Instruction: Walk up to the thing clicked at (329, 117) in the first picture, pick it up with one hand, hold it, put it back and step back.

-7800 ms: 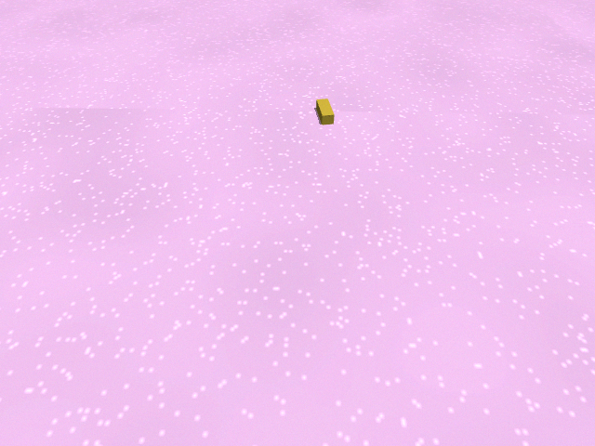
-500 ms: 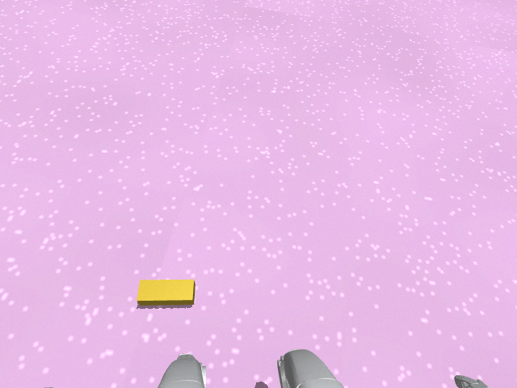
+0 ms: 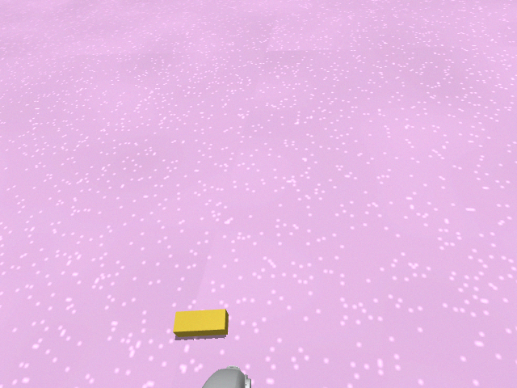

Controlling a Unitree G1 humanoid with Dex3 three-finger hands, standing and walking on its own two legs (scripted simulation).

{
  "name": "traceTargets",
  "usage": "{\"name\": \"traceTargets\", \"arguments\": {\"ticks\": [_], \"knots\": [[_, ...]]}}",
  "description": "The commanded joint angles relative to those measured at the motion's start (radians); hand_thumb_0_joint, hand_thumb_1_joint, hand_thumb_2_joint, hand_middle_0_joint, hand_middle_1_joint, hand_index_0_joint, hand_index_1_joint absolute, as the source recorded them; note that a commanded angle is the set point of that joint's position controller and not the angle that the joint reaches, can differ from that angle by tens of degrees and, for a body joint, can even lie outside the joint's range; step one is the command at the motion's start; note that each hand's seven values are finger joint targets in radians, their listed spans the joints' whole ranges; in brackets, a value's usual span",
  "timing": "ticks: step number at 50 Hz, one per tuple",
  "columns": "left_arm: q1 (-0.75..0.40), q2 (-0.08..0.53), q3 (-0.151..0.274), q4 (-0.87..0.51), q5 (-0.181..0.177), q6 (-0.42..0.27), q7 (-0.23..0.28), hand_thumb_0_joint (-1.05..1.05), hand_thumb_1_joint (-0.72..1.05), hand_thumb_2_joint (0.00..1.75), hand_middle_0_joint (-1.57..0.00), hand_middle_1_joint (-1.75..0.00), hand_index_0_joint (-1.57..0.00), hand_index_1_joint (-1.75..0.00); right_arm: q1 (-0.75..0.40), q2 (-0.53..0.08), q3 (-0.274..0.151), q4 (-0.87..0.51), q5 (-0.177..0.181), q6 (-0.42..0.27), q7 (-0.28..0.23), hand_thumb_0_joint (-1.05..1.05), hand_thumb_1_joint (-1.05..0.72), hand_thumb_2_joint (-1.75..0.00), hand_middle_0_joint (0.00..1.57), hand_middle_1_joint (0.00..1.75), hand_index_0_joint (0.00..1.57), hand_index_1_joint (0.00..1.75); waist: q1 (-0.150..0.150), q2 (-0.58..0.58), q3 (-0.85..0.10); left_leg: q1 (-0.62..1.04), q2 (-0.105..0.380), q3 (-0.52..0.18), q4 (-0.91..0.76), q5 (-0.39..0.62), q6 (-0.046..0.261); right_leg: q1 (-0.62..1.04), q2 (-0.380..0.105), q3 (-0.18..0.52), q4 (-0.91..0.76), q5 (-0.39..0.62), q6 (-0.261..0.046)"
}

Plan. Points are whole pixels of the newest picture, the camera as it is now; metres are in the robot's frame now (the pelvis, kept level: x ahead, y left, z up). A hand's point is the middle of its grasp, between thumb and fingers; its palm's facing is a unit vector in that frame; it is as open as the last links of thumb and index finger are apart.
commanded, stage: walk up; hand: left
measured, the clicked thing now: (201, 323) +0.46 +0.30 -0.72
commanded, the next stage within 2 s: none
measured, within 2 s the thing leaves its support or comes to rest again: neither
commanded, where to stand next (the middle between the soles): +0.08 +0.01 m, yaw +1 degrees
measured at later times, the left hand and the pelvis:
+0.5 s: hand out of the picture +0.08 +0.30 -0.19, palm faces -0.05 -0.94 -0.34, open 7.3 cm; pelvis -0.02 +0.02 -0.02, yaw -2 degrees
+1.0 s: hand out of the picture +0.01 +0.38 -0.12, palm faces -0.01 -0.83 -0.56, open 7.4 cm; pelvis +0.00 +0.05 -0.01, yaw -1 degrees
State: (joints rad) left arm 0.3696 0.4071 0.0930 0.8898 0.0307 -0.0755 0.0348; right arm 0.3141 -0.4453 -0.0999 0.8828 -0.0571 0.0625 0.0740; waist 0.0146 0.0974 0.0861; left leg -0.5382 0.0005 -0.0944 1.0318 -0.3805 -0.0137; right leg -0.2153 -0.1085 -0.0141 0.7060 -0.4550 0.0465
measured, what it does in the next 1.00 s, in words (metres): steps on the spot: left foot, then right foot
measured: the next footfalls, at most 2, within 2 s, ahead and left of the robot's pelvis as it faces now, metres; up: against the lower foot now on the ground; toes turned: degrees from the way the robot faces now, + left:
left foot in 0.10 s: +0.13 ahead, +0.17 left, +0.00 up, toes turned +2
right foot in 0.58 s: +0.00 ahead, -0.16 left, +0.00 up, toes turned -2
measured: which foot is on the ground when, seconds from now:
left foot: up 0.00-0.08, down 0.10-0.62, up 0.64-0.96, down 0.98-1.00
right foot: down 0.00-0.12, up 0.14-0.56, down 0.58-1.00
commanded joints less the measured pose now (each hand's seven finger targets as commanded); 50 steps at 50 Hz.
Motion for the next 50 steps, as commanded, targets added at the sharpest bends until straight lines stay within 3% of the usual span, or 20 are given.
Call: {"name": "traceTargets", "arguments": {"ticks": [1, 4, 5, 6, 7, 10, 14, 21, 23, 28, 29, 30, 31, 34, 39, 44, 46, 48, 49, 50], "knots": [[-0.005, 0.342, 0.072, -0.082, -0.007, -0.026, 0.028, 0.0, 0.9, 0.9, -0.2, -0.3, -0.2, -0.3, -0.145, -0.165, -0.06, -0.168, 0.005, -0.041, 0.012, 0.0, -0.9, -0.9, 0.2, 0.3, 0.2, 0.3, 0.032, -0.333, 0.003, -0.006, 0.053, 0.082, -0.197, -0.036, 0.025, 0.044, -0.225, 0.153, -0.192, 0.543, -0.257], [-0.123, 0.269, 0.023, -0.111, -0.023, 0.011, 0.021, 0.0, 0.9, 0.9, -0.2, -0.3, -0.2, -0.3, 0.04, -0.169, -0.068, -0.063, 0.041, -0.055, -0.018, 0.0, -0.9, -0.9, 0.2, 0.3, 0.2, 0.3, -0.086, -0.22, -0.08, 0.406, -0.042, 0.17, -0.402, 0.207, 0.054, -0.174, -0.081, -0.021, 0.121, 0.608, -0.154], [-0.072, 0.182, -0.004, -0.116, -0.033, 0.018, 0.018, 0.0, 0.9, 0.9, -0.2, -0.3, -0.2, -0.3, 0.107, -0.22, -0.081, -0.052, 0.038, -0.067, -0.037, 0.0, -0.9, -0.9, 0.2, 0.3, 0.2, 0.3, -0.115, -0.042, -0.139, 0.507, 0.033, 0.043, -0.469, 0.33, 0.082, -0.245, -0.02, -0.042, 0.347, 0.397, -0.099], [-0.063, 0.127, -0.02, -0.139, -0.049, 0.024, 0.024, 0.0, 0.9, 0.9, -0.2, -0.3, -0.2, -0.3, 0.094, -0.312, -0.084, -0.088, 0.039, -0.078, -0.052, 0.0, -0.9, -0.9, 0.2, 0.3, 0.2, 0.3, -0.105, 0.184, -0.148, 0.462, 0.298, -0.407, -0.58, 0.421, 0.199, -0.376, 0.136, 0.023, 0.5, -0.089, -0.059], [-0.086, 0.212, -0.005, -0.102, -0.049, 0.046, 0.036, 0.0, 0.9, 0.9, -0.2, -0.3, -0.2, -0.3, 0.045, -0.317, -0.08, -0.091, 0.069, -0.079, -0.057, 0.0, -0.9, -0.9, 0.2, 0.3, 0.2, 0.3, -0.09, 0.024, -0.194, 0.344, 0.402, -0.555, -0.632, 0.335, 0.322, -0.278, 0.098, 0.129, 0.554, -0.204, -0.082], [-0.064, 0.22, 0.007, -0.051, -0.037, 0.077, 0.018, 0.0, 0.9, 0.9, -0.2, -0.3, -0.2, -0.3, -0.071, -0.253, -0.045, -0.095, 0.069, -0.101, -0.097, 0.0, -0.9, -0.9, 0.2, 0.3, 0.2, 0.3, -0.014, -0.128, -0.108, 0.332, 0.319, -0.344, -0.536, 0.317, 0.226, -0.337, 0.05, 0.186, 0.54, -0.086, -0.098], [-0.064, 0.253, 0.053, -0.104, 0.008, 0.154, -0.019, 0.0, 0.9, 0.9, -0.2, -0.3, -0.2, -0.3, -0.01, -0.289, -0.059, -0.071, 0.065, -0.107, -0.169, 0.0, -0.9, -0.9, 0.2, 0.3, 0.2, 0.3, -0.012, -0.102, -0.061, 0.295, 0.365, -0.294, -0.482, 0.636, 0.263, -0.4, 0.078, 0.228, 0.683, -0.058, -0.055], [-0.101, 0.224, 0.064, -0.171, 0.001, 0.163, -0.05, 0.0, 0.9, 0.9, -0.2, -0.3, -0.2, -0.3, -0.066, -0.272, -0.052, -0.124, 0.045, -0.124, -0.185, 0.0, -0.9, -0.9, 0.2, 0.3, 0.2, 0.3, -0.014, 0.072, -0.127, 0.276, 0.328, -0.147, -0.454, 0.539, 0.287, -0.424, 0.108, 0.23, 0.69, -0.005, -0.034], [-0.112, 0.207, 0.058, -0.164, -0.01, 0.159, -0.051, 0.0, 0.9, 0.9, -0.2, -0.3, -0.2, -0.3, -0.104, -0.269, -0.046, -0.143, 0.037, -0.119, -0.175, 0.0, -0.9, -0.9, 0.2, 0.3, 0.2, 0.3, -0.01, 0.122, -0.143, 0.26, 0.313, -0.106, -0.452, 0.468, 0.284, -0.375, 0.088, 0.174, 0.583, -0.017, -0.035], [0.052, 0.203, 0.063, -0.026, -0.025, 0.093, -0.037, 0.0, 0.9, 0.9, -0.2, -0.3, -0.2, -0.3, -0.221, -0.256, -0.03, -0.195, 0.012, -0.054, -0.104, 0.0, -0.9, -0.9, 0.2, 0.3, 0.2, 0.3, 0.034, 0.146, -0.174, -0.014, 0.174, -0.011, -0.35, -0.182, 0.2, 0.032, 0.126, -0.056, 0.029, 0.041, -0.029], [0.073, 0.235, 0.078, -0.017, -0.007, 0.077, -0.031, 0.0, 0.9, 0.9, -0.2, -0.3, -0.2, -0.3, -0.166, -0.198, -0.013, -0.184, 0.015, -0.039, -0.101, 0.0, -0.9, -0.9, 0.2, 0.3, 0.2, 0.3, 0.047, 0.006, -0.157, -0.135, 0.118, 0.02, -0.183, -0.297, 0.153, 0.098, 0.118, 0.03, -0.066, -0.027, -0.04], [0.056, 0.308, 0.093, -0.04, 0.014, 0.067, -0.022, 0.0, 0.9, 0.9, -0.2, -0.3, -0.2, -0.3, -0.136, -0.11, 0.015, -0.193, 0.033, -0.037, -0.102, 0.0, -0.9, -0.9, 0.2, 0.3, 0.2, 0.3, 0.056, -0.282, -0.081, -0.308, -0.007, 0.081, 0.058, -0.317, 0.083, 0.01, -0.08, 0.43, -0.252, -0.321, -0.129], [-0.084, 0.434, 0.102, -0.099, 0.013, 0.068, -0.01, 0.0, 0.9, 0.9, -0.2, -0.3, -0.2, -0.3, -0.254, -0.15, -0.002, -0.219, 0.032, -0.042, -0.116, 0.0, -0.9, -0.9, 0.2, 0.3, 0.2, 0.3, 0.074, -0.317, -0.027, -0.253, -0.026, -0.092, 0.151, -0.244, 0.035, -0.246, -0.326, 0.841, -0.466, -0.442, -0.297], [-0.189, 0.367, 0.09, -0.076, 0.012, 0.022, 0.022, 0.0, 0.9, 0.9, -0.2, -0.3, -0.2, -0.3, -0.144, -0.219, -0.032, -0.12, 0.046, -0.048, -0.096, 0.0, -0.9, -0.9, 0.2, 0.3, 0.2, 0.3, -0.019, -0.109, 0.026, -0.267, -0.002, -0.132, 0.204, -0.067, 0.03, -0.128, -0.213, 0.548, -0.296, -0.224, -0.242], [-0.016, 0.338, 0.102, -0.031, 0.004, -0.02, 0.022, 0.0, 0.9, 0.9, -0.2, -0.3, -0.2, -0.3, -0.114, -0.244, -0.06, -0.117, 0.003, -0.049, -0.028, 0.0, -0.9, -0.9, 0.2, 0.3, 0.2, 0.3, 0.053, -0.304, 0.015, -0.346, 0.023, -0.064, 0.182, 0.013, 0.006, 0.092, -0.189, 0.505, -0.342, -0.426, -0.251], [-0.057, 0.307, 0.084, -0.073, 0.004, -0.016, -0.015, 0.0, 0.9, 0.9, -0.2, -0.3, -0.2, -0.3, -0.083, -0.205, -0.049, -0.094, 0.028, -0.082, -0.003, 0.0, -0.9, -0.9, 0.2, 0.3, 0.2, 0.3, 0.039, -0.414, 0.041, -0.107, 0.03, 0.091, -0.137, -0.06, 0.004, -0.005, -0.135, 0.311, -0.333, -0.227, -0.256], [-0.131, 0.325, 0.077, -0.089, 0.01, -0.007, -0.03, 0.0, 0.9, 0.9, -0.2, -0.3, -0.2, -0.3, -0.017, -0.196, -0.054, -0.081, 0.035, -0.089, -0.002, 0.0, -0.9, -0.9, 0.2, 0.3, 0.2, 0.3, -0.021, -0.455, 0.004, 0.158, 0.033, 0.145, -0.257, -0.088, 0.031, -0.157, -0.131, 0.233, -0.323, -0.149, -0.234], [-0.169, 0.235, 0.041, -0.093, 0.011, 0.024, -0.026, 0.0, 0.9, 0.9, -0.2, -0.3, -0.2, -0.3, 0.191, -0.2, -0.071, 0.019, 0.046, -0.108, -0.034, 0.0, -0.9, -0.9, 0.2, 0.3, 0.2, 0.3, -0.121, -0.216, -0.066, 0.517, -0.038, 0.17, -0.437, 0.045, 0.015, -0.331, -0.033, 0.084, 0.07, 0.014, -0.175], [-0.118, 0.142, 0.01, -0.093, -0.002, 0.038, -0.028, 0.0, 0.9, 0.9, -0.2, -0.3, -0.2, -0.3, 0.248, -0.235, -0.079, 0.029, 0.036, -0.123, -0.058, 0.0, -0.9, -0.9, 0.2, 0.3, 0.2, 0.3, -0.137, -0.022, -0.081, 0.575, 0.024, 0.014, -0.516, 0.016, 0.026, -0.421, 0.046, 0.03, 0.354, 0.049, -0.131], [-0.113, 0.107, -0.006, -0.144, -0.012, 0.028, -0.032, 0.0, 0.9, 0.9, -0.2, -0.3, -0.2, -0.3, 0.307, -0.348, -0.094, -0.013, 0.022, -0.145, -0.065, 0.0, -0.9, -0.9, 0.2, 0.3, 0.2, 0.3, -0.148, 0.157, -0.067, 0.574, 0.308, -0.543, -0.683, -0.193, 0.121, -0.613, 0.149, 0.117, 0.534, -0.109, -0.099]]}}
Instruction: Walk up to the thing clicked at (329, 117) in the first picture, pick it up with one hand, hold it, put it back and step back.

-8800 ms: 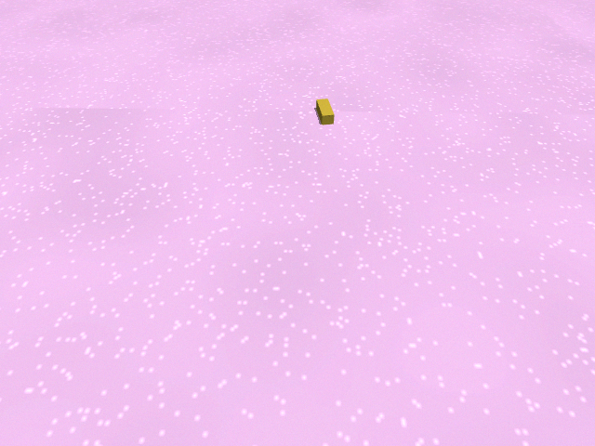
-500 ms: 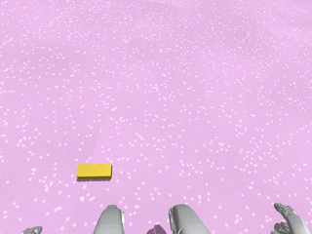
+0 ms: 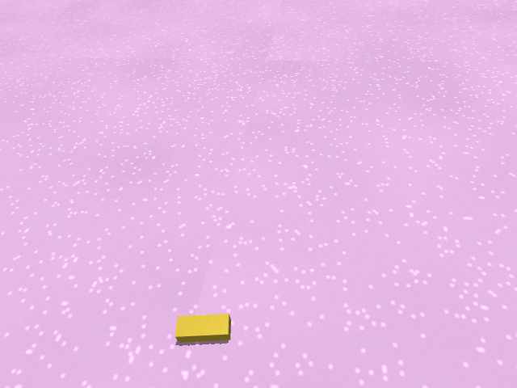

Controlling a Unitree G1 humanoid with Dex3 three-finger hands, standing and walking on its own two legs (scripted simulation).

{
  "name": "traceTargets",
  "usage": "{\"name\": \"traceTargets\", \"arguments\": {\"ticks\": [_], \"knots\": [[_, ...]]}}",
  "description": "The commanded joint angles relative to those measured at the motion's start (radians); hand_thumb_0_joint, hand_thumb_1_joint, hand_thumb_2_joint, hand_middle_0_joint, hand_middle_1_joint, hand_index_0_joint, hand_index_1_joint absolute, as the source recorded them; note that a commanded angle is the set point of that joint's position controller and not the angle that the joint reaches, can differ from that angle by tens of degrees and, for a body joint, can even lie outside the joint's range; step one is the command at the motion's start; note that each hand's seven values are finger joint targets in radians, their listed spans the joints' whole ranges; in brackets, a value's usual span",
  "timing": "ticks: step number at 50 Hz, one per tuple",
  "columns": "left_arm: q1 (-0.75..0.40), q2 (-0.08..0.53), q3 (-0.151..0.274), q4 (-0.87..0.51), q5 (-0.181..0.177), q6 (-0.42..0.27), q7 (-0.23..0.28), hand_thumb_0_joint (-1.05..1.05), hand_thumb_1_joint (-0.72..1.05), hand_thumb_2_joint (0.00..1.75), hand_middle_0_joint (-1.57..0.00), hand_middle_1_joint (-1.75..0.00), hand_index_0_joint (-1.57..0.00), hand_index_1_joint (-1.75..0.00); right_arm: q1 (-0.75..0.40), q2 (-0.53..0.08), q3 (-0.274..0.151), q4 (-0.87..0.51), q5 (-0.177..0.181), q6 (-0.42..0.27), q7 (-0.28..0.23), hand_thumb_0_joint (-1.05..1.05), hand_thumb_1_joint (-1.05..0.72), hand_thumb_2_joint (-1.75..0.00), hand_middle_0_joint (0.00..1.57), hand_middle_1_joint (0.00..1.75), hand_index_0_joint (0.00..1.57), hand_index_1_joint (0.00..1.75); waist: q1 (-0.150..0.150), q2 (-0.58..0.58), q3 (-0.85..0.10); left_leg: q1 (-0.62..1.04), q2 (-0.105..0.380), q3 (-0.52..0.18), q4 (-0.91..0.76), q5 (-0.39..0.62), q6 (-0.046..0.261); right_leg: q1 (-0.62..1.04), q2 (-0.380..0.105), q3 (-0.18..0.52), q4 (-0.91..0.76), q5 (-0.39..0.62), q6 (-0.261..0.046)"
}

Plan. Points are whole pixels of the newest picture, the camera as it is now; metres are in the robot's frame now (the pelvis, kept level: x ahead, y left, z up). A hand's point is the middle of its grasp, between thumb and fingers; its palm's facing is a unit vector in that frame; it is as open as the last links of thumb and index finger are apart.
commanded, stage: walk up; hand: left
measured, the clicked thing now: (204, 328) +0.46 +0.26 -0.71
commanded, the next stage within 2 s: stand in 1.84 s
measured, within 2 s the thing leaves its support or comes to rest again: neither
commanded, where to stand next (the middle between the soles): +0.08 -0.04 m, yaw +2 degrees
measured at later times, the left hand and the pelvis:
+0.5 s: hand out of the picture +0.16 +0.20 -0.16, palm faces -0.04 -0.94 -0.33, open 7.3 cm; pelvis +0.03 -0.05 +0.00, yaw +1 degrees
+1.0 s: hand out of the picture +0.05 +0.24 -0.12, palm faces +0.05 -0.89 -0.46, open 7.3 cm; pelvis +0.00 -0.05 +0.01, yaw +3 degrees
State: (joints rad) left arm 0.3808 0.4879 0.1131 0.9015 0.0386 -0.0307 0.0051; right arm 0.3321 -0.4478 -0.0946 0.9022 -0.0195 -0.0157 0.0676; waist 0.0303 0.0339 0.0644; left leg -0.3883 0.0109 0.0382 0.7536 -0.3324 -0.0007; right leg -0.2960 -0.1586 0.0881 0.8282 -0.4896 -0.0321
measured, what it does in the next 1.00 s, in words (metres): steps on the spot: right foot, then left foot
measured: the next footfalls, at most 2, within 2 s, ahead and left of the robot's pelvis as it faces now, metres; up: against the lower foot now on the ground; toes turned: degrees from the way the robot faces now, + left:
right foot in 0.44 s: +0.10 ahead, -0.16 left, +0.00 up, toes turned +4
left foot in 0.72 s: +0.06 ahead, +0.07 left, +0.00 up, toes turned +3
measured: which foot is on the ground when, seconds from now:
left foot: down 0.00-0.46, up 0.48-0.70, down 0.72-1.00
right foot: down 0.00-0.00, up 0.02-0.42, down 0.44-1.00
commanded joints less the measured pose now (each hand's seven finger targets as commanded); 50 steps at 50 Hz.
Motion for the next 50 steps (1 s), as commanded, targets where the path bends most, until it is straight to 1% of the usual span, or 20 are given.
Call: {"name": "traceTargets", "arguments": {"ticks": [1, 3, 6, 10, 12, 19, 21, 22, 23, 24, 28, 35, 37, 39, 40, 42, 45, 47, 48, 50], "knots": [[-0.181, 0.147, -0.01, -0.142, -0.026, -0.013, 0.01, 0.0, 0.9, 0.9, -0.2, -0.3, -0.2, -0.3, 0.21, -0.422, -0.105, -0.052, 0.013, -0.07, -0.06, 0.0, -0.9, -0.9, 0.2, 0.3, 0.2, 0.3, -0.145, 0.061, -0.017, 0.259, 0.45, -0.98, -0.557, -0.412, 0.242, -0.542, 0.157, 0.12, 0.46, -0.098, -0.037], [-0.14, 0.205, 0.005, -0.091, -0.031, -0.008, 0.001, 0.0, 0.9, 0.9, -0.2, -0.3, -0.2, -0.3, 0.065, -0.354, -0.079, -0.081, 0.017, -0.086, -0.073, 0.0, -0.9, -0.9, 0.2, 0.3, 0.2, 0.3, -0.058, -0.086, 0.093, 0.212, 0.382, -0.728, -0.501, -0.452, 0.226, -0.546, 0.069, 0.106, 0.481, 0.08, -0.024], [-0.049, 0.196, 0.028, -0.027, -0.027, 0.02, -0.022, 0.0, 0.9, 0.9, -0.2, -0.3, -0.2, -0.3, 0.07, -0.278, -0.045, -0.051, 0.021, -0.11, -0.1, 0.0, -0.9, -0.9, 0.2, 0.3, 0.2, 0.3, -0.015, -0.009, 0.093, 0.099, 0.266, -0.425, -0.4, 0.036, 0.152, -0.368, 0.032, 0.062, 0.325, 0.18, 0.007], [-0.121, 0.143, 0.035, -0.091, -0.021, 0.075, -0.031, 0.0, 0.9, 0.9, -0.2, -0.3, -0.2, -0.3, 0.052, -0.253, -0.035, -0.065, 0.007, -0.102, -0.136, 0.0, -0.9, -0.9, 0.2, 0.3, 0.2, 0.3, -0.013, 0.079, 0.078, 0.032, 0.256, -0.251, -0.269, 0.685, 0.198, -0.272, 0.079, 0.035, 0.323, 0.166, 0.027], [-0.16, 0.125, 0.031, -0.124, -0.031, 0.091, -0.024, 0.0, 0.9, 0.9, -0.2, -0.3, -0.2, -0.3, 0.047, -0.258, -0.036, -0.084, 0.002, -0.09, -0.148, 0.0, -0.9, -0.9, 0.2, 0.3, 0.2, 0.3, -0.019, 0.131, 0.024, 0.091, 0.244, -0.222, -0.227, 0.829, 0.198, -0.278, 0.116, 0.042, 0.33, 0.143, 0.029], [-0.271, 0.109, 0.017, -0.146, -0.037, 0.078, -0.014, 0.0, 0.9, 0.9, -0.2, -0.3, -0.2, -0.3, -0.018, -0.261, -0.035, -0.128, 0.005, -0.04, -0.146, 0.0, -0.9, -0.9, 0.2, 0.3, 0.2, 0.3, -0.046, 0.218, -0.125, 0.206, 0.221, -0.201, -0.077, 0.687, 0.202, -0.153, 0.127, -0.062, 0.002, 0.092, 0.027], [-0.206, 0.095, 0.019, -0.096, -0.027, 0.056, -0.012, 0.0, 0.9, 0.9, -0.2, -0.3, -0.2, -0.3, -0.041, -0.247, -0.019, -0.128, 0.019, -0.023, -0.137, 0.0, -0.9, -0.9, 0.2, 0.3, 0.2, 0.3, -0.001, 0.17, -0.157, 0.138, 0.166, -0.143, 0.066, 0.631, 0.15, 0.043, 0.165, -0.108, -0.289, 0.27, 0.008], [-0.173, 0.148, 0.029, -0.08, -0.015, 0.04, -0.006, 0.0, 0.9, 0.9, -0.2, -0.3, -0.2, -0.3, -0.004, -0.192, 0.001, -0.123, 0.026, -0.018, -0.133, 0.0, -0.9, -0.9, 0.2, 0.3, 0.2, 0.3, 0.009, 0.023, -0.198, 0.031, 0.119, -0.129, 0.211, 0.423, 0.101, 0.178, 0.104, 0.003, -0.317, 0.491, -0.013], [-0.196, 0.242, 0.052, -0.105, -0.001, 0.028, -0.006, 0.0, 0.9, 0.9, -0.2, -0.3, -0.2, -0.3, 0.047, -0.133, 0.02, -0.133, 0.037, -0.018, -0.133, 0.0, -0.9, -0.9, 0.2, 0.3, 0.2, 0.3, -0.013, -0.202, -0.214, -0.19, -0.004, -0.082, 0.357, 0.043, 0.033, 0.304, -0.111, 0.323, -0.281, 0.732, -0.114], [-0.219, 0.248, 0.043, -0.119, -0.019, 0.031, -0.003, 0.0, 0.9, 0.9, -0.2, -0.3, -0.2, -0.3, -0.04, -0.156, 0.01, -0.132, 0.034, -0.01, -0.156, 0.0, -0.9, -0.9, 0.2, 0.3, 0.2, 0.3, 0.023, -0.257, -0.236, -0.159, -0.032, -0.122, 0.425, -0.351, 0.042, 0.183, -0.233, 0.457, -0.309, 0.79, -0.276], [-0.298, 0.154, 0.011, -0.112, -0.015, 0.026, 0.014, 0.0, 0.9, 0.9, -0.2, -0.3, -0.2, -0.3, -0.03, -0.179, 0.01, -0.059, 0.044, -0.013, -0.133, 0.0, -0.9, -0.9, 0.2, 0.3, 0.2, 0.3, -0.033, -0.199, -0.127, -0.099, -0.021, -0.12, 0.379, -0.208, 0.028, 0.035, -0.084, 0.222, -0.254, 0.603, -0.199], [-0.262, 0.198, 0.007, -0.066, -0.034, 0.005, 0.031, 0.0, 0.9, 0.9, -0.2, -0.3, -0.2, -0.3, -0.075, -0.165, -0.003, -0.039, -0.012, 0.005, -0.081, 0.0, -0.9, -0.9, 0.2, 0.3, 0.2, 0.3, -0.039, -0.219, -0.1, 0.037, -0.01, -0.053, -0.027, -0.076, 0.04, -0.028, -0.117, 0.286, -0.269, 0.384, -0.175], [-0.249, 0.161, -0.01, -0.06, -0.04, 0.005, 0.035, 0.0, 0.9, 0.9, -0.2, -0.3, -0.2, -0.3, -0.071, -0.194, -0.018, -0.044, -0.036, 0.0, -0.07, 0.0, -0.9, -0.9, 0.2, 0.3, 0.2, 0.3, -0.059, -0.123, -0.1, 0.154, 0.048, -0.189, -0.198, -0.068, 0.084, -0.169, -0.061, 0.211, -0.203, 0.297, -0.098], [-0.299, 0.134, -0.011, -0.042, -0.039, 0.004, 0.049, 0.0, 0.9, 0.9, -0.2, -0.3, -0.2, -0.3, -0.15, -0.273, -0.038, -0.07, -0.021, 0.008, -0.051, 0.0, -0.9, -0.9, 0.2, 0.3, 0.2, 0.3, -0.067, 0.142, -0.052, 0.023, 0.277, -0.502, -0.39, -0.204, 0.247, -0.185, 0.177, -0.093, 0.074, -0.108, -0.003], [-0.272, 0.14, -0.01, -0.025, -0.037, 0.002, 0.048, 0.0, 0.9, 0.9, -0.2, -0.3, -0.2, -0.3, -0.171, -0.25, -0.034, -0.077, -0.023, 0.005, -0.049, 0.0, -0.9, -0.9, 0.2, 0.3, 0.2, 0.3, -0.052, 0.094, -0.029, -0.012, 0.293, -0.513, -0.395, -0.156, 0.27, -0.16, 0.166, -0.065, 0.127, -0.112, -0.001], [-0.222, 0.111, -0.013, 0.0, -0.042, -0.009, 0.035, 0.0, 0.9, 0.9, -0.2, -0.3, -0.2, -0.3, -0.203, -0.193, -0.016, -0.079, -0.019, -0.002, -0.059, 0.0, -0.9, -0.9, 0.2, 0.3, 0.2, 0.3, -0.012, 0.011, -0.02, 0.0, 0.214, -0.374, -0.317, 0.003, 0.219, -0.108, 0.151, -0.071, 0.046, 0.002, -0.003], [-0.155, 0.087, -0.016, 0.038, -0.022, -0.031, 0.021, 0.0, 0.9, 0.9, -0.2, -0.3, -0.2, -0.3, -0.211, -0.157, 0.003, -0.062, 0.0, 0.007, -0.056, 0.0, -0.9, -0.9, 0.2, 0.3, 0.2, 0.3, 0.016, 0.037, -0.09, -0.05, 0.119, -0.227, -0.207, -0.073, 0.119, 0.158, 0.153, -0.062, -0.292, 0.154, -0.015], [-0.181, 0.192, -0.001, 0.023, -0.002, -0.043, 0.024, 0.0, 0.9, 0.9, -0.2, -0.3, -0.2, -0.3, -0.182, -0.114, 0.016, -0.053, 0.0, 0.018, -0.057, 0.0, -0.9, -0.9, 0.2, 0.3, 0.2, 0.3, 0.001, -0.189, -0.052, -0.154, -0.014, -0.113, 0.001, -0.198, 0.046, 0.104, -0.123, 0.426, -0.524, -0.203, -0.131], [-0.244, 0.22, 0.001, 0.008, -0.002, -0.042, 0.023, 0.0, 0.9, 0.9, -0.2, -0.3, -0.2, -0.3, -0.161, -0.154, -0.001, -0.028, -0.008, 0.02, -0.062, 0.0, -0.9, -0.9, 0.2, 0.3, 0.2, 0.3, -0.019, -0.167, -0.005, -0.051, 0.015, -0.121, 0.077, -0.222, 0.037, -0.06, -0.196, 0.487, -0.561, -0.299, -0.191], [-0.288, 0.178, -0.019, 0.001, -0.008, -0.041, 0.02, 0.0, 0.9, 0.9, -0.2, -0.3, -0.2, -0.3, -0.121, -0.143, -0.003, 0.01, 0.0, 0.012, -0.05, 0.0, -0.9, -0.9, 0.2, 0.3, 0.2, 0.3, -0.046, -0.116, 0.013, 0.03, 0.021, -0.106, -0.013, -0.13, 0.042, -0.096, -0.115, 0.324, -0.53, -0.253, -0.145]]}}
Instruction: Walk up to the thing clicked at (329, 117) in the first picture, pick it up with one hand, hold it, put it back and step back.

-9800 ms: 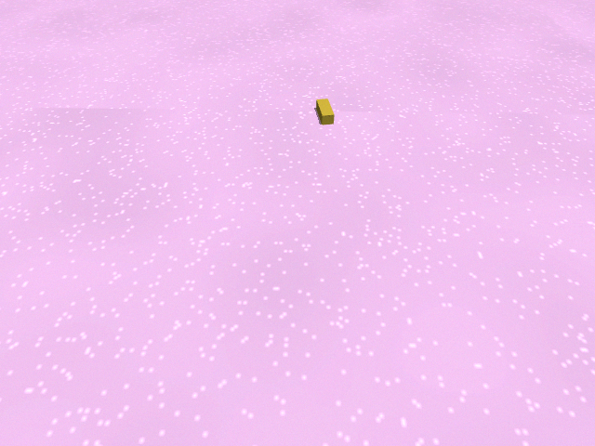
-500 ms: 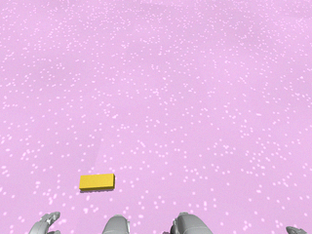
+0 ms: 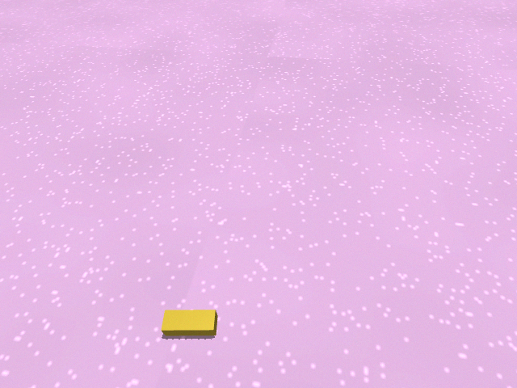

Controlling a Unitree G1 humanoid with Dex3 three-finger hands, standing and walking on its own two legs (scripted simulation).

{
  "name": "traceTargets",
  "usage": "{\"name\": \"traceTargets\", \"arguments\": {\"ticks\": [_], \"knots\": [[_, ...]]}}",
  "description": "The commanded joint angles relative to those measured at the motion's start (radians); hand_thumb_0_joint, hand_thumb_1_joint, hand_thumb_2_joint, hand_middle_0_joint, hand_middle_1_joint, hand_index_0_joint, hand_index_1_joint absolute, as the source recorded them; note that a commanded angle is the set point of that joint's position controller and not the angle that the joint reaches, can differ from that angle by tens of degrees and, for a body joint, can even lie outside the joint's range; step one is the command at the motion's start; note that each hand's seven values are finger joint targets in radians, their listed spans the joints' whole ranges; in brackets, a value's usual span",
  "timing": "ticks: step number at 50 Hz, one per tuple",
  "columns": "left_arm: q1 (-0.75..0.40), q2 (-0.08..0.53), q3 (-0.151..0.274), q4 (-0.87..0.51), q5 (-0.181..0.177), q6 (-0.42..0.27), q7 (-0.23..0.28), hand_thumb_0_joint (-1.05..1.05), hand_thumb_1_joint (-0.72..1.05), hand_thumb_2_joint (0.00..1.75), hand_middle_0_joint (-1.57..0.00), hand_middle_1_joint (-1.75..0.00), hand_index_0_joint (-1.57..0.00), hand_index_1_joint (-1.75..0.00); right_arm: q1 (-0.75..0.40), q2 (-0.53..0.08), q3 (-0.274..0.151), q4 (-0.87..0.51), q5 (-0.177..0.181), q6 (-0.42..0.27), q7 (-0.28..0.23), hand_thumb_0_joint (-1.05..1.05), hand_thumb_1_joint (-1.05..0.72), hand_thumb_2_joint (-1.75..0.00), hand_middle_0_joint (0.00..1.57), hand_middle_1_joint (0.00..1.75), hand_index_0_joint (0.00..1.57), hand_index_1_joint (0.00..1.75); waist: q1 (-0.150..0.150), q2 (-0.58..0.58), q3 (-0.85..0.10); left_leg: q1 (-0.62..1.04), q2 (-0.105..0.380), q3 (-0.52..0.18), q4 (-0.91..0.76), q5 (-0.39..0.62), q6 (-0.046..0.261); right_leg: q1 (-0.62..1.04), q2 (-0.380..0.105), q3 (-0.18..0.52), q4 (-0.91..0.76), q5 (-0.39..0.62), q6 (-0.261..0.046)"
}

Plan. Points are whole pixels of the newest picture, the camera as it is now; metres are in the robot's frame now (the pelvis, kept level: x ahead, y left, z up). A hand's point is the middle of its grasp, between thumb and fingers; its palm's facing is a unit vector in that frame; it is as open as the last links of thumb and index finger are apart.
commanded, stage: walk up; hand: left
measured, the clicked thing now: (190, 322) +0.47 +0.29 -0.72
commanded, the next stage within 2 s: stand in 0.84 s
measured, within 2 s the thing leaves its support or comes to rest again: neither
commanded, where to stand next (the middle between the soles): +0.08 +0.01 m, yaw +0 degrees
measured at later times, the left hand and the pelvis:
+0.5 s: hand out of the picture +0.12 +0.26 -0.13, palm faces -0.01 -0.94 -0.34, open 7.3 cm; pelvis +0.03 +0.01 +0.03, yaw +0 degrees
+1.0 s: hand out of the picture +0.13 +0.25 -0.12, palm faces -0.03 -0.94 -0.34, open 7.3 cm; pelvis +0.03 +0.00 +0.03, yaw -1 degrees
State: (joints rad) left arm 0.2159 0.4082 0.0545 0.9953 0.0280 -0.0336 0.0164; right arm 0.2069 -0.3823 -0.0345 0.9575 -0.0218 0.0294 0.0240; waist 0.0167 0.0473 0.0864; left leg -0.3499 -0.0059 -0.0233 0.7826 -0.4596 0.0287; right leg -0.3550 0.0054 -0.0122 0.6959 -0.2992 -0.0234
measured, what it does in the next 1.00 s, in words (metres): stands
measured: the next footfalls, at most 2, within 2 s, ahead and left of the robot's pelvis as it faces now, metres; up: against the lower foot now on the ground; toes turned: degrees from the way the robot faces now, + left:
none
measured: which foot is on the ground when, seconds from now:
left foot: down 0.00-1.00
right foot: down 0.00-1.00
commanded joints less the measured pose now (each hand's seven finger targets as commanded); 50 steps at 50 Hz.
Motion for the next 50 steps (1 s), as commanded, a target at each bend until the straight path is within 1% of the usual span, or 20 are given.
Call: {"name": "traceTargets", "arguments": {"ticks": [1, 2, 3, 4, 5, 6, 7, 8, 10, 13, 15, 17, 19, 23, 33, 35, 41, 42, 46, 50], "knots": [[-0.128, 0.245, 0.033, -0.091, 0.002, -0.034, 0.005, 0.0, 0.9, 0.9, -0.2, -0.3, -0.2, -0.3, 0.031, -0.197, -0.061, -0.024, 0.004, -0.042, -0.005, 0.0, -0.9, -0.9, 0.2, 0.3, 0.2, 0.3, -0.045, -0.153, -0.027, 0.084, 0.031, -0.026, -0.12, 0.068, 0.018, -0.08, -0.241, 0.351, -0.367, -0.395, -0.122], [-0.135, 0.217, 0.023, -0.086, 0.0, -0.028, -0.001, 0.0, 0.9, 0.9, -0.2, -0.3, -0.2, -0.3, 0.059, -0.198, -0.064, -0.009, 0.0, -0.051, -0.006, 0.0, -0.9, -0.9, 0.2, 0.3, 0.2, 0.3, -0.063, -0.167, -0.058, 0.182, 0.021, -0.045, -0.194, 0.094, 0.03, -0.129, -0.197, 0.27, -0.331, -0.353, -0.089], [-0.119, 0.181, 0.012, -0.082, -0.002, -0.021, -0.009, 0.0, 0.9, 0.9, -0.2, -0.3, -0.2, -0.3, 0.07, -0.218, -0.067, -0.006, -0.006, -0.061, -0.009, 0.0, -0.9, -0.9, 0.2, 0.3, 0.2, 0.3, -0.064, -0.092, -0.074, 0.226, 0.073, -0.15, -0.324, 0.029, 0.046, -0.159, -0.139, 0.188, -0.257, -0.306, -0.052], [-0.101, 0.157, 0.003, -0.071, -0.009, -0.014, -0.015, 0.0, 0.9, 0.9, -0.2, -0.3, -0.2, -0.3, 0.011, -0.253, -0.071, -0.023, -0.007, -0.071, -0.009, 0.0, -0.9, -0.9, 0.2, 0.3, 0.2, 0.3, -0.043, -0.008, -0.059, 0.169, 0.176, -0.351, -0.447, -0.187, 0.085, -0.172, -0.059, 0.118, -0.143, -0.242, -0.009], [-0.086, 0.173, 0.009, -0.053, -0.011, -0.008, -0.016, 0.0, 0.9, 0.9, -0.2, -0.3, -0.2, -0.3, -0.028, -0.266, -0.066, -0.034, -0.004, -0.074, -0.011, 0.0, -0.9, -0.9, 0.2, 0.3, 0.2, 0.3, -0.021, -0.003, -0.021, 0.072, 0.263, -0.447, -0.542, -0.357, 0.12, -0.106, -0.019, 0.05, -0.04, -0.178, 0.007], [-0.056, 0.179, 0.013, -0.036, -0.012, -0.009, -0.017, 0.0, 0.9, 0.9, -0.2, -0.3, -0.2, -0.3, -0.078, -0.259, -0.056, -0.041, 0.003, -0.078, -0.012, 0.0, -0.9, -0.9, 0.2, 0.3, 0.2, 0.3, 0.004, -0.042, 0.006, 0.029, 0.27, -0.409, -0.528, -0.291, 0.135, -0.046, -0.03, 0.052, -0.034, -0.14, 0.007], [-0.046, 0.166, 0.012, -0.017, -0.014, -0.013, -0.018, 0.0, 0.9, 0.9, -0.2, -0.3, -0.2, -0.3, -0.094, -0.241, -0.044, -0.035, 0.004, -0.079, -0.013, 0.0, -0.9, -0.9, 0.2, 0.3, 0.2, 0.3, 0.007, -0.049, 0.015, 0.008, 0.235, -0.337, -0.494, -0.169, 0.12, 0.009, -0.04, 0.067, -0.082, -0.102, 0.006], [-0.038, 0.148, 0.007, -0.006, -0.018, -0.019, -0.018, 0.0, 0.9, 0.9, -0.2, -0.3, -0.2, -0.3, -0.106, -0.227, -0.038, -0.03, 0.005, -0.08, -0.014, 0.0, -0.9, -0.9, 0.2, 0.3, 0.2, 0.3, 0.01, -0.025, -0.005, 0.023, 0.2, -0.26, -0.459, -0.04, 0.094, 0.06, -0.037, 0.072, -0.154, -0.036, -0.002], [-0.034, 0.171, 0.009, 0.013, -0.023, -0.028, -0.012, 0.0, 0.9, 0.9, -0.2, -0.3, -0.2, -0.3, -0.102, -0.214, -0.031, -0.015, 0.01, -0.077, -0.011, 0.0, -0.9, -0.9, 0.2, 0.3, 0.2, 0.3, 0.01, 0.03, -0.07, 0.036, 0.15, -0.172, -0.41, 0.086, 0.047, 0.159, -0.052, 0.117, -0.228, 0.041, -0.019], [-0.1, 0.2, 0.005, 0.011, -0.026, -0.031, -0.01, 0.0, 0.9, 0.9, -0.2, -0.3, -0.2, -0.3, -0.094, -0.208, -0.029, 0.007, 0.009, -0.071, -0.016, 0.0, -0.9, -0.9, 0.2, 0.3, 0.2, 0.3, -0.012, 0.025, -0.041, 0.048, 0.101, -0.121, -0.414, 0.067, 0.02, 0.139, -0.096, 0.174, -0.276, 0.042, -0.033], [-0.094, 0.184, -0.006, 0.029, -0.032, -0.03, -0.01, 0.0, 0.9, 0.9, -0.2, -0.3, -0.2, -0.3, -0.112, -0.207, -0.029, 0.02, 0.012, -0.075, -0.019, 0.0, -0.9, -0.9, 0.2, 0.3, 0.2, 0.3, -0.007, 0.02, -0.066, 0.113, 0.106, -0.109, -0.4, 0.196, 0.019, 0.141, -0.102, 0.163, -0.278, 0.155, -0.029], [-0.112, 0.184, -0.008, 0.036, -0.032, -0.033, -0.008, 0.0, 0.9, 0.9, -0.2, -0.3, -0.2, -0.3, -0.097, -0.2, -0.026, 0.036, 0.018, -0.078, -0.023, 0.0, -0.9, -0.9, 0.2, 0.3, 0.2, 0.3, -0.018, -0.018, -0.108, 0.159, 0.11, -0.086, -0.389, 0.348, 0.018, 0.187, -0.115, 0.159, -0.282, 0.281, -0.026], [-0.107, 0.183, -0.012, 0.052, -0.034, -0.034, -0.005, 0.0, 0.9, 0.9, -0.2, -0.3, -0.2, -0.3, -0.114, -0.195, -0.027, 0.044, 0.024, -0.078, -0.025, 0.0, -0.9, -0.9, 0.2, 0.3, 0.2, 0.3, -0.013, -0.035, -0.13, 0.208, 0.11, -0.069, -0.376, 0.441, 0.018, 0.198, -0.126, 0.157, -0.294, 0.378, -0.023], [-0.156, 0.17, -0.016, 0.06, -0.033, -0.028, -0.003, 0.0, 0.9, 0.9, -0.2, -0.3, -0.2, -0.3, -0.125, -0.198, -0.031, 0.067, 0.024, -0.072, -0.029, 0.0, -0.9, -0.9, 0.2, 0.3, 0.2, 0.3, -0.022, -0.058, -0.165, 0.245, 0.121, -0.057, -0.403, 0.482, 0.017, 0.231, -0.129, 0.143, -0.298, 0.409, -0.018], [-0.198, 0.158, -0.016, 0.086, -0.026, -0.018, -0.005, 0.0, 0.9, 0.9, -0.2, -0.3, -0.2, -0.3, -0.181, -0.187, -0.025, 0.092, 0.017, -0.067, -0.023, 0.0, -0.9, -0.9, 0.2, 0.3, 0.2, 0.3, -0.014, -0.066, -0.121, 0.256, 0.125, -0.046, -0.473, 0.405, 0.006, 0.223, -0.12, 0.145, -0.363, 0.307, -0.001], [-0.217, 0.157, -0.016, 0.084, -0.026, -0.019, -0.006, 0.0, 0.9, 0.9, -0.2, -0.3, -0.2, -0.3, -0.172, -0.184, -0.023, 0.099, 0.016, -0.067, -0.023, 0.0, -0.9, -0.9, 0.2, 0.3, 0.2, 0.3, -0.02, -0.076, -0.138, 0.257, 0.125, -0.044, -0.482, 0.405, 0.001, 0.247, -0.125, 0.151, -0.365, 0.322, -0.002], [-0.219, 0.158, -0.014, 0.087, -0.023, -0.016, -0.007, 0.0, 0.9, 0.9, -0.2, -0.3, -0.2, -0.3, -0.173, -0.184, -0.024, 0.107, 0.014, -0.066, -0.023, 0.0, -0.9, -0.9, 0.2, 0.3, 0.2, 0.3, -0.02, -0.072, -0.122, 0.257, 0.121, -0.038, -0.502, 0.363, 0.0, 0.238, -0.118, 0.151, -0.378, 0.291, 0.001], [-0.237, 0.165, -0.011, 0.088, -0.029, -0.011, -0.005, 0.0, 0.9, 0.9, -0.2, -0.3, -0.2, -0.3, -0.196, -0.167, -0.018, 0.111, 0.016, -0.066, -0.024, 0.0, -0.9, -0.9, 0.2, 0.3, 0.2, 0.3, -0.021, -0.087, -0.104, 0.239, 0.136, -0.072, -0.528, 0.402, -0.008, 0.238, -0.114, 0.137, -0.38, 0.287, 0.003], [-0.217, 0.152, -0.011, 0.093, -0.028, -0.004, -0.007, 0.0, 0.9, 0.9, -0.2, -0.3, -0.2, -0.3, -0.185, -0.18, -0.017, 0.126, 0.016, -0.068, -0.027, 0.0, -0.9, -0.9, 0.2, 0.3, 0.2, 0.3, -0.02, -0.042, -0.135, 0.255, 0.14, -0.065, -0.529, 0.439, -0.012, 0.269, -0.117, 0.142, -0.385, 0.313, 0.002], [-0.206, 0.156, -0.01, 0.1, -0.026, -0.004, -0.007, 0.0, 0.9, 0.9, -0.2, -0.3, -0.2, -0.3, -0.188, -0.17, -0.015, 0.135, 0.015, -0.067, -0.028, 0.0, -0.9, -0.9, 0.2, 0.3, 0.2, 0.3, -0.02, -0.044, -0.145, 0.265, 0.136, -0.063, -0.535, 0.395, -0.013, 0.266, -0.12, 0.14, -0.4, 0.285, 0.002]]}}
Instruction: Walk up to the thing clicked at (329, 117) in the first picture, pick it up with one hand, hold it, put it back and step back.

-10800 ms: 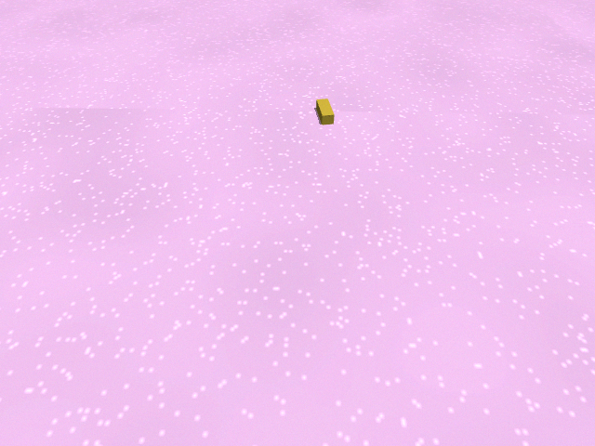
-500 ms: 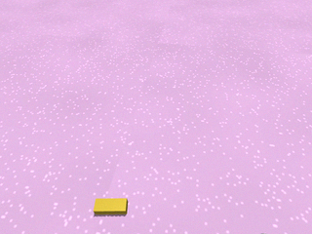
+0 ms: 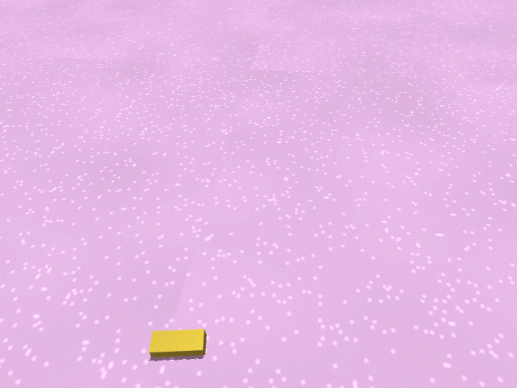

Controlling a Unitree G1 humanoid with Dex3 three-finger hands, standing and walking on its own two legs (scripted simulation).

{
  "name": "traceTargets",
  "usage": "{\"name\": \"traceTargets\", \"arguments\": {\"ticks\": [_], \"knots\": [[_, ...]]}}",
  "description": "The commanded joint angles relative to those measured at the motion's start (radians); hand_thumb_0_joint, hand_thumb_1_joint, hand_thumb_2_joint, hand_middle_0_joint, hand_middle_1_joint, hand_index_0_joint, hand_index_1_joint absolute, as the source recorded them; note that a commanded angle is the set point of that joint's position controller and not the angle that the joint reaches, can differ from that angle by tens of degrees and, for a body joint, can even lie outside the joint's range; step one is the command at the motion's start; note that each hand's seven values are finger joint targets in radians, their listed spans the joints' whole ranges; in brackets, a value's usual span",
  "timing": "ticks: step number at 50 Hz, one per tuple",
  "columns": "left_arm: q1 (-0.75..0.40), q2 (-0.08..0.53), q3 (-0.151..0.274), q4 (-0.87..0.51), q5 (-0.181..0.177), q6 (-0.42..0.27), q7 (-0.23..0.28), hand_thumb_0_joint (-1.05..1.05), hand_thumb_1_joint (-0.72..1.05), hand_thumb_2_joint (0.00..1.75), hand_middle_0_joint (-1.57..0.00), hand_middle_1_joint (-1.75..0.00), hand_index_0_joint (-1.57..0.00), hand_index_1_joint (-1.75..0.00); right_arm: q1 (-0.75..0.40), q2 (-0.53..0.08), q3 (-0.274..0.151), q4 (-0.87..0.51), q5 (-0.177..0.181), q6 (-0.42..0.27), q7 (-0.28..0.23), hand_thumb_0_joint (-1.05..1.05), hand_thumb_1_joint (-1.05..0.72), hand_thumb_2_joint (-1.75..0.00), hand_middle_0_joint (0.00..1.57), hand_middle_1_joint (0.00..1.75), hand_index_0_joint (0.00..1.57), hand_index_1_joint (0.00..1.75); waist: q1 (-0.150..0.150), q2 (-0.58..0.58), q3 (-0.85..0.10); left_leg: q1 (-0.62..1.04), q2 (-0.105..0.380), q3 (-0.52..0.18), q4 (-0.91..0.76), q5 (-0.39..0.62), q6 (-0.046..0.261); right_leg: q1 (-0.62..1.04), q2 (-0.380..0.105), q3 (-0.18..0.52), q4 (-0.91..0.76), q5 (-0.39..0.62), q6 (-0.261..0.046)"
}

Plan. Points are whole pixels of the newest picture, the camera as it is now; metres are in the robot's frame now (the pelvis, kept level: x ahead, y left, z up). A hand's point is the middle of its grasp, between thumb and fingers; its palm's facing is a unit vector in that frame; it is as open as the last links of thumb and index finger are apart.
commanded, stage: stand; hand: left
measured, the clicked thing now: (178, 343) +0.43 +0.30 -0.75
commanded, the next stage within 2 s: none
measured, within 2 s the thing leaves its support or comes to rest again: neither
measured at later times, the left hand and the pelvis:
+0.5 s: hand out of the picture +0.06 +0.25 -0.16, palm faces +0.01 -0.94 -0.35, open 7.3 cm; pelvis +0.00 -0.01 +0.00, yaw +1 degrees
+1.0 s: hand out of the picture +0.09 +0.24 -0.15, palm faces +0.01 -0.94 -0.35, open 7.3 cm; pelvis +0.01 -0.01 +0.00, yaw +2 degrees
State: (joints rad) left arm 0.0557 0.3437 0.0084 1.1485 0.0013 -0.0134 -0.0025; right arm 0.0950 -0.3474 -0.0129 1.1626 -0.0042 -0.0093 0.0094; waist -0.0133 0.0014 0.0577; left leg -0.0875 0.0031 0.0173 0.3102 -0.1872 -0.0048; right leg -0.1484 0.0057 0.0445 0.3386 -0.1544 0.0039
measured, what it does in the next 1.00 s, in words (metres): stands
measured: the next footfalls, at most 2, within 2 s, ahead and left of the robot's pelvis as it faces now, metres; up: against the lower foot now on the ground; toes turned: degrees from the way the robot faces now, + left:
none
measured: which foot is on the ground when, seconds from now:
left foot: down 0.00-1.00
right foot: down 0.00-1.00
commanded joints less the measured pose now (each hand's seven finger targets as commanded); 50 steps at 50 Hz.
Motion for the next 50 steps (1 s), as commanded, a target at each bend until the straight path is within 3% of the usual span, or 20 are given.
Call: {"name": "traceTargets", "arguments": {"ticks": [1, 2, 7, 10, 16, 18, 22, 29, 35, 39, 44, 48, 50], "knots": [[-0.058, 0.221, 0.037, -0.055, 0.001, -0.023, 0.012, 0.0, 0.9, 0.9, -0.2, -0.3, -0.2, -0.3, -0.068, -0.207, -0.037, -0.068, -0.003, -0.028, -0.015, 0.0, -0.9, -0.9, 0.2, 0.3, 0.2, 0.3, 0.004, 0.001, -0.123, -0.004, 0.13, -0.107, -0.066, 0.139, 0.02, 0.076, -0.12, 0.081, -0.034, 0.152, -0.026], [-0.037, 0.215, 0.036, -0.053, 0.001, -0.024, 0.012, 0.0, 0.9, 0.9, -0.2, -0.3, -0.2, -0.3, -0.074, -0.214, -0.038, -0.065, -0.002, -0.029, -0.015, 0.0, -0.9, -0.9, 0.2, 0.3, 0.2, 0.3, 0.012, 0.01, -0.129, 0.018, 0.128, -0.103, -0.054, 0.153, 0.021, 0.065, -0.123, 0.082, -0.041, 0.174, -0.025], [-0.038, 0.212, 0.033, -0.053, 0.002, -0.022, 0.012, 0.0, 0.9, 0.9, -0.2, -0.3, -0.2, -0.3, -0.065, -0.21, -0.035, -0.057, -0.005, -0.024, -0.014, 0.0, -0.9, -0.9, 0.2, 0.3, 0.2, 0.3, 0.007, 0.011, -0.095, -0.012, 0.125, -0.107, -0.071, 0.055, 0.021, 0.034, -0.117, 0.082, -0.063, 0.085, -0.02], [-0.038, 0.221, 0.034, -0.052, 0.001, -0.024, 0.012, 0.0, 0.9, 0.9, -0.2, -0.3, -0.2, -0.3, -0.059, -0.207, -0.034, -0.057, -0.003, -0.023, -0.014, 0.0, -0.9, -0.9, 0.2, 0.3, 0.2, 0.3, 0.003, -0.011, -0.097, -0.002, 0.125, -0.107, -0.06, 0.083, 0.023, 0.032, -0.123, 0.085, -0.065, 0.106, -0.022], [-0.013, 0.215, 0.034, -0.049, 0.004, -0.019, 0.009, 0.0, 0.9, 0.9, -0.2, -0.3, -0.2, -0.3, -0.051, -0.211, -0.035, -0.057, -0.006, -0.02, -0.009, 0.0, -0.9, -0.9, 0.2, 0.3, 0.2, 0.3, 0.008, -0.001, -0.045, -0.037, 0.113, -0.114, -0.064, -0.055, 0.025, -0.025, -0.113, 0.092, -0.093, -0.057, -0.021], [-0.016, 0.215, 0.033, -0.055, 0.006, -0.021, 0.009, 0.0, 0.9, 0.9, -0.2, -0.3, -0.2, -0.3, -0.046, -0.203, -0.034, -0.06, -0.006, -0.02, -0.008, 0.0, -0.9, -0.9, 0.2, 0.3, 0.2, 0.3, 0.008, -0.024, -0.061, -0.027, 0.113, -0.112, -0.053, -0.017, 0.025, -0.029, -0.118, 0.096, -0.098, -0.057, -0.022], [-0.015, 0.216, 0.034, -0.058, 0.003, -0.026, 0.009, 0.0, 0.9, 0.9, -0.2, -0.3, -0.2, -0.3, -0.044, -0.211, -0.032, -0.064, -0.007, -0.027, -0.011, 0.0, -0.9, -0.9, 0.2, 0.3, 0.2, 0.3, 0.007, 0.002, -0.095, -0.022, 0.127, -0.117, -0.05, 0.091, 0.024, 0.038, -0.125, 0.089, -0.061, 0.111, -0.027], [-0.009, 0.222, 0.034, -0.056, 0.001, -0.021, 0.008, 0.0, 0.9, 0.9, -0.2, -0.3, -0.2, -0.3, -0.033, -0.212, -0.026, -0.063, -0.004, -0.025, -0.013, 0.0, -0.9, -0.9, 0.2, 0.3, 0.2, 0.3, 0.008, -0.014, -0.089, -0.015, 0.123, -0.116, -0.052, 0.076, 0.02, 0.033, -0.122, 0.082, -0.067, 0.075, -0.028], [-0.005, 0.219, 0.032, -0.058, 0.0, -0.025, 0.01, 0.0, 0.9, 0.9, -0.2, -0.3, -0.2, -0.3, -0.031, -0.212, -0.022, -0.061, -0.002, -0.027, -0.015, 0.0, -0.9, -0.9, 0.2, 0.3, 0.2, 0.3, 0.009, -0.007, -0.107, 0.002, 0.129, -0.111, -0.043, 0.163, 0.021, 0.062, -0.13, 0.079, -0.058, 0.196, -0.028], [-0.012, 0.221, 0.033, -0.057, 0.001, -0.022, 0.011, 0.0, 0.9, 0.9, -0.2, -0.3, -0.2, -0.3, -0.034, -0.217, -0.024, -0.066, -0.003, -0.023, -0.017, 0.0, -0.9, -0.9, 0.2, 0.3, 0.2, 0.3, 0.01, -0.009, -0.096, -0.009, 0.127, -0.114, -0.05, 0.117, 0.019, 0.058, -0.126, 0.072, -0.067, 0.132, -0.027], [-0.012, 0.219, 0.034, -0.056, 0.002, -0.023, 0.011, 0.0, 0.9, 0.9, -0.2, -0.3, -0.2, -0.3, -0.028, -0.212, -0.02, -0.071, -0.003, -0.025, -0.017, 0.0, -0.9, -0.9, 0.2, 0.3, 0.2, 0.3, 0.01, -0.006, -0.095, -0.016, 0.126, -0.114, -0.053, 0.136, 0.016, 0.071, -0.128, 0.071, -0.061, 0.164, -0.026], [-0.02, 0.228, 0.035, -0.058, 0.003, -0.021, 0.01, 0.0, 0.9, 0.9, -0.2, -0.3, -0.2, -0.3, -0.025, -0.212, -0.02, -0.072, -0.004, -0.022, -0.015, 0.0, -0.9, -0.9, 0.2, 0.3, 0.2, 0.3, 0.007, -0.019, -0.068, -0.027, 0.125, -0.116, -0.059, 0.068, 0.019, 0.042, -0.124, 0.073, -0.079, 0.064, -0.026], [-0.014, 0.224, 0.033, -0.058, 0.003, -0.021, 0.009, 0.0, 0.9, 0.9, -0.2, -0.3, -0.2, -0.3, -0.028, -0.211, -0.018, -0.073, -0.003, -0.023, -0.015, 0.0, -0.9, -0.9, 0.2, 0.3, 0.2, 0.3, 0.012, -0.003, -0.066, -0.026, 0.126, -0.117, -0.059, 0.067, 0.022, 0.036, -0.126, 0.078, -0.083, 0.073, -0.024]]}}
